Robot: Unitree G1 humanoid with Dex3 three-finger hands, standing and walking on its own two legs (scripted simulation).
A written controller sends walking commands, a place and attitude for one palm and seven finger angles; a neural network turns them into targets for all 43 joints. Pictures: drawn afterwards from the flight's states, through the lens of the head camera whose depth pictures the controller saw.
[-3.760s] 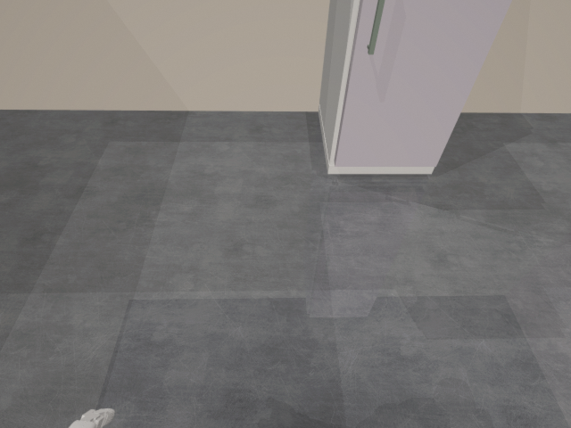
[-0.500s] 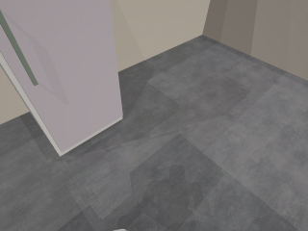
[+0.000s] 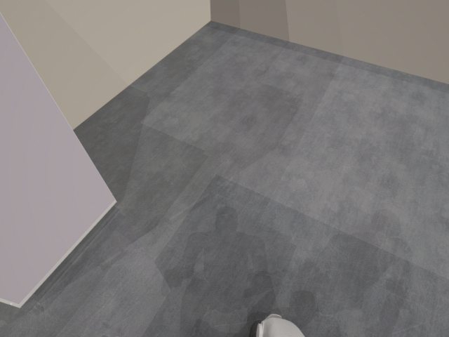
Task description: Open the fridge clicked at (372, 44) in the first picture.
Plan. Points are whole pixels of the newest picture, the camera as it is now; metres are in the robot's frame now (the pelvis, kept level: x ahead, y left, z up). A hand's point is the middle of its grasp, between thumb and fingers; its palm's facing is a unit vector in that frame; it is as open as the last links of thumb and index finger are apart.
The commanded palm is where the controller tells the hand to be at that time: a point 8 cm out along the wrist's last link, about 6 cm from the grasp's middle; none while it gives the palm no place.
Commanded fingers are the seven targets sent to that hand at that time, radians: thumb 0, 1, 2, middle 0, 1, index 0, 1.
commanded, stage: turn to face it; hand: left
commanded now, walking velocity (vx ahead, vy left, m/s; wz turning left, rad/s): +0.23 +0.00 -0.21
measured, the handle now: out of the picture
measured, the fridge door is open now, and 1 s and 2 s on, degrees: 0 0 0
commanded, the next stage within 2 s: take the last steps up to it in 1.80 s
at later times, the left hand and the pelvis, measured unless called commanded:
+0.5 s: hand (127, 311) +0.20 +0.22 -0.19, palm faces +0.20 -0.97 -0.16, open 7.3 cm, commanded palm none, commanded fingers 0.00 0.90 0.90 -0.20 -0.30 -0.20 -0.30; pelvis +0.14 +0.02 -0.01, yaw +10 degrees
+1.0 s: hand out of the picture +0.14 +0.19 -0.14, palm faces +0.47 -0.83 -0.29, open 7.4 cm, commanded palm none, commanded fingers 0.00 0.90 0.90 -0.20 -0.30 -0.20 -0.30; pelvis +0.16 -0.03 +0.00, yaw +28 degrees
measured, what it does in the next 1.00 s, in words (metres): walks ahead, turning left: right foot, then left foot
